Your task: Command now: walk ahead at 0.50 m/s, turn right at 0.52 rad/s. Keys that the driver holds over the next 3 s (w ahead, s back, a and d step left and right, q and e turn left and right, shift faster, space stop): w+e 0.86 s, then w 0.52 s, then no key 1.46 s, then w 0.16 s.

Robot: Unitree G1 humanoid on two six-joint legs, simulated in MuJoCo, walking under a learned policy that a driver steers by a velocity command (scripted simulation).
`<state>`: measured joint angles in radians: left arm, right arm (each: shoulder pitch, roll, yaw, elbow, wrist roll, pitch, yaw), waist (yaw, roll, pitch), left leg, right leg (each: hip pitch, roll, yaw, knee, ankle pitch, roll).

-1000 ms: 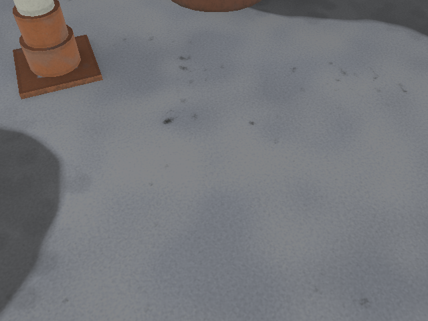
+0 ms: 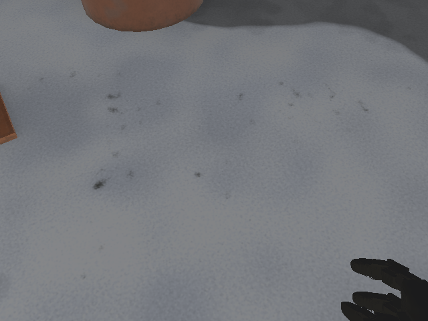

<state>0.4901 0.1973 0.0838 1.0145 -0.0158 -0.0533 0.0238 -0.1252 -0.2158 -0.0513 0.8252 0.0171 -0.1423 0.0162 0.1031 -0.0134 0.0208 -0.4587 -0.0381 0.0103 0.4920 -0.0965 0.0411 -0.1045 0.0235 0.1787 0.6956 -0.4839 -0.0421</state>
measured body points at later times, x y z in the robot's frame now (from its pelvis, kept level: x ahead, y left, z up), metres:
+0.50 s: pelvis +0.26 -0.06 -0.01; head +0.31 -0.08 +0.44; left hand +0.55 +0.11 -0.09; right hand +0.20 -0.34 -0.15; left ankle +0.11 +0.13 -0.68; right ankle +0.35 -0.16 -0.73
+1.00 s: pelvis +0.55 -0.12 +0.00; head +0.57 -0.13 +0.45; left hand +0.75 +0.09 -0.12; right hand +0.59 -0.45 -0.08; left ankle +0.68 -0.08 -0.73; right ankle +0.36 -0.16 -0.68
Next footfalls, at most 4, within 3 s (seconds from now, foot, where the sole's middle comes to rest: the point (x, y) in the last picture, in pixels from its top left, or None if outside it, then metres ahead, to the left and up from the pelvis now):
0.46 right None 0.38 -0.17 -0.76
0.94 left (281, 239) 0.71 -0.10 -0.76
1.44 right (391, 226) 0.79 -0.46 -0.76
1.84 left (336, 179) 0.97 -0.30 -0.76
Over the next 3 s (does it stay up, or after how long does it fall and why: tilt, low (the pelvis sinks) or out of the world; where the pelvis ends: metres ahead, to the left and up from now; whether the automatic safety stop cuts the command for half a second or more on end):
stays up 0.86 -0.36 0.01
